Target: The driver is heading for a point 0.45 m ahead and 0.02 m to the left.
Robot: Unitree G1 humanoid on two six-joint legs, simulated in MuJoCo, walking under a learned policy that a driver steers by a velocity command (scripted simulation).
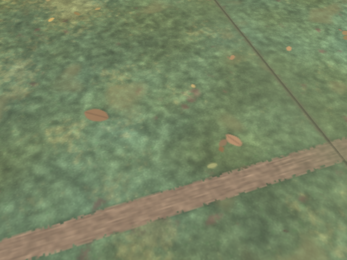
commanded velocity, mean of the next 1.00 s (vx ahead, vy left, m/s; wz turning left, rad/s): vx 0.31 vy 0.00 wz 0.02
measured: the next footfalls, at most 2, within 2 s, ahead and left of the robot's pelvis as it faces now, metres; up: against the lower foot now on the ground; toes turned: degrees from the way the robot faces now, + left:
right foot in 0.16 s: +0.25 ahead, -0.15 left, +0.00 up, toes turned -2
left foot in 0.64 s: +0.51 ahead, +0.08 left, +0.00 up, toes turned +4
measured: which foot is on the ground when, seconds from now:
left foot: down 0.00-0.16, up 0.18-0.62, down 0.64-1.00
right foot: up 0.00-0.14, down 0.16-0.66, up 0.68-0.92, down 0.94-1.00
